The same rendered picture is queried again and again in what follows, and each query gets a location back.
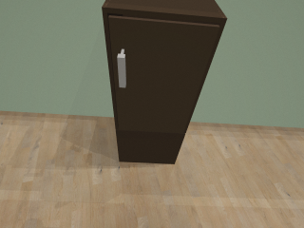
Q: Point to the handle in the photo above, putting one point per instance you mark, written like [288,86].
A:
[121,69]

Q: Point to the cupboard door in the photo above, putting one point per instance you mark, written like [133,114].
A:
[164,64]

